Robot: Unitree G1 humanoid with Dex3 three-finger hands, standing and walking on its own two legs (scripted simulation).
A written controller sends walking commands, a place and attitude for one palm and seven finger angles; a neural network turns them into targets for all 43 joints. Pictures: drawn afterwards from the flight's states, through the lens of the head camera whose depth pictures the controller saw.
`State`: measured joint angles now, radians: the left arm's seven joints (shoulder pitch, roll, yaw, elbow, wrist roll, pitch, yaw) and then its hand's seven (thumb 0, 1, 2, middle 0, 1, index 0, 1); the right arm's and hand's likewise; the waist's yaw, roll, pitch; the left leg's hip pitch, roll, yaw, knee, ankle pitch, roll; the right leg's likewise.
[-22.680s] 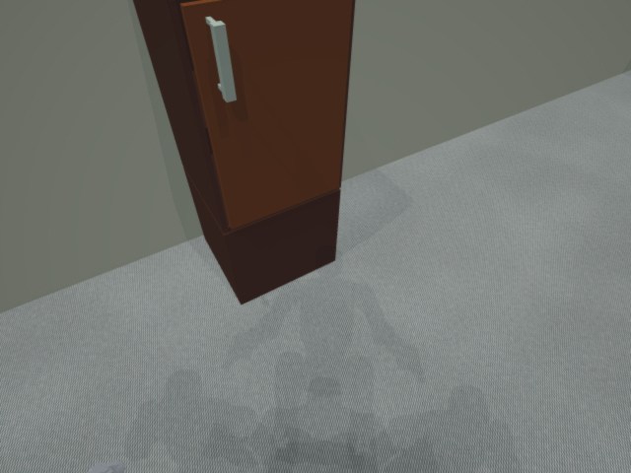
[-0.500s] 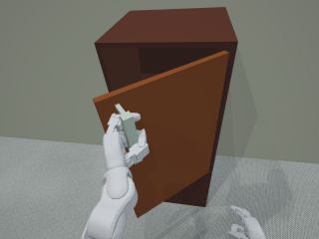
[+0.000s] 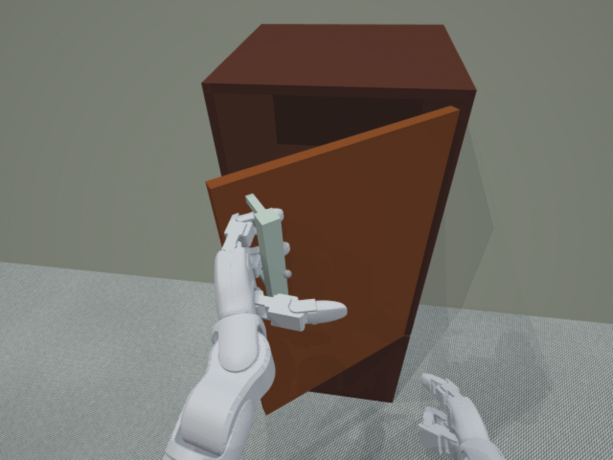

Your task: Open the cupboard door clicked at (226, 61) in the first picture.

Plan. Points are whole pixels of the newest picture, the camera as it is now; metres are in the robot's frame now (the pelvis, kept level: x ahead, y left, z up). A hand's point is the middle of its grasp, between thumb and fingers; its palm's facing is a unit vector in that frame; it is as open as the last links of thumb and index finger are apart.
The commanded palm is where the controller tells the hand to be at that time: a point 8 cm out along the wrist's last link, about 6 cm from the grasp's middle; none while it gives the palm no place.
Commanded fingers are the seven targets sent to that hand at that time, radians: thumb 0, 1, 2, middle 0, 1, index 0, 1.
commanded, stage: open thumb and fingers to let go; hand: left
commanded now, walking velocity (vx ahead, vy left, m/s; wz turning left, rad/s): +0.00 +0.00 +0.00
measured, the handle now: (266, 252) +0.32 +0.09 +0.15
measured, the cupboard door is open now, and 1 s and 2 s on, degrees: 38 40 40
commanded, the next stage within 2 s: slide the hand sideways off the handle in 0.20 s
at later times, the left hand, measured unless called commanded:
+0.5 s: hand (278, 298) +0.25 +0.06 +0.15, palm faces -0.17 -0.98 -0.03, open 16.2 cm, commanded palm +0.22 +0.09 +0.15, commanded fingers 0.00 -0.50 0.30 -0.15 -0.30 -0.15 -0.30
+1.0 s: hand (246, 324) +0.22 +0.09 +0.15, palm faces -0.08 -1.00 -0.02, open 16.3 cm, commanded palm +0.18 +0.14 +0.15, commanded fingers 0.00 -0.50 0.30 -0.15 -0.30 -0.15 -0.30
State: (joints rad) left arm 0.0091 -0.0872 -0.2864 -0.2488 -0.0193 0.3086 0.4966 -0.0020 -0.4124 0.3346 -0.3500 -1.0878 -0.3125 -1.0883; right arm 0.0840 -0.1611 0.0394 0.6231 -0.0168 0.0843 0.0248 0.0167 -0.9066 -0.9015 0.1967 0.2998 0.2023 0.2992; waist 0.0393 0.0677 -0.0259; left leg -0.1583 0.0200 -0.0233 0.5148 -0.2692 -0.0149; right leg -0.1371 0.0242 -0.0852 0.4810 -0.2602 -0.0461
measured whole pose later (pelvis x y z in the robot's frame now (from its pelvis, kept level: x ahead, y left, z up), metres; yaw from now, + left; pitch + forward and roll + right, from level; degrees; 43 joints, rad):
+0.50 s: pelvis +0.00 +0.03 -0.01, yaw +0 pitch -5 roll +0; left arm 0.04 0.04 -0.29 -0.32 -0.06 0.26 0.11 -0.01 -0.50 0.30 -0.24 -0.42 -0.16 -0.39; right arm 0.17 -0.18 0.06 0.53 0.03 0.12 0.02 0.02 -0.91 -0.90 0.20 0.30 0.20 0.30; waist 0.02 0.05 -0.01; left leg -0.19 -0.02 0.00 0.58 -0.30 0.03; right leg -0.18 -0.02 -0.06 0.56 -0.29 0.00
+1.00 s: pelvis +0.01 +0.01 +0.00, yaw -1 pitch -4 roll +0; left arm 0.34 0.11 -0.18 -0.56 -0.11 0.24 0.03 -0.01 -0.50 0.30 -0.17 -0.31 -0.15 -0.30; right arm 0.16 -0.20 0.06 0.47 0.03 0.07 0.00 0.02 -0.91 -0.90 0.20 0.30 0.20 0.30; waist 0.04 0.06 -0.03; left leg -0.18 0.01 -0.01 0.56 -0.30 0.00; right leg -0.17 0.01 -0.07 0.54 -0.29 -0.03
